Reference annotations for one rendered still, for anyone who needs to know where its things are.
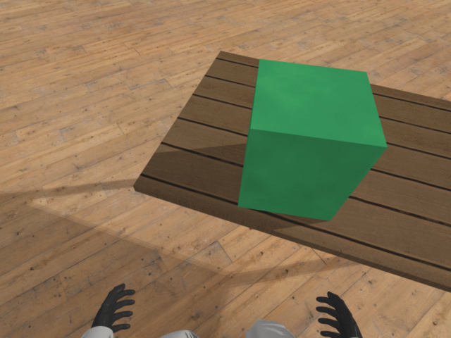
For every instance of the left robot hand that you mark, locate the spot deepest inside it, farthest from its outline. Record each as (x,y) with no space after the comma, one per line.
(106,315)

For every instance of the table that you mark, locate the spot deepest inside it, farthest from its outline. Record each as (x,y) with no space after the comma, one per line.
(398,219)

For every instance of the carton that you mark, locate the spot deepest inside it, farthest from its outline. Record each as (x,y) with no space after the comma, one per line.
(314,134)

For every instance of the right robot hand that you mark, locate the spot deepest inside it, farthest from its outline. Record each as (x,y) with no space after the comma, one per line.
(344,323)

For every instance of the robot right thigh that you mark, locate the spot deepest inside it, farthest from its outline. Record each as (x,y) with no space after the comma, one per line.
(268,329)

